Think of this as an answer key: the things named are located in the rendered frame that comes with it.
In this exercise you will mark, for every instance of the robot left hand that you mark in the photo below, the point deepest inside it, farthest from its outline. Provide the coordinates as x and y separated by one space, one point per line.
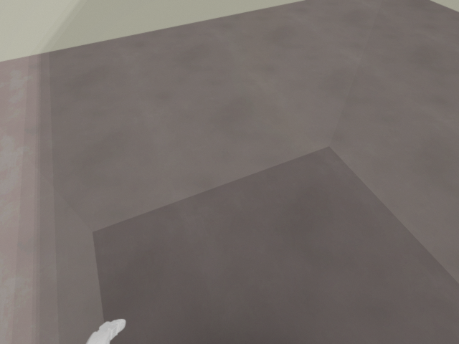
107 332

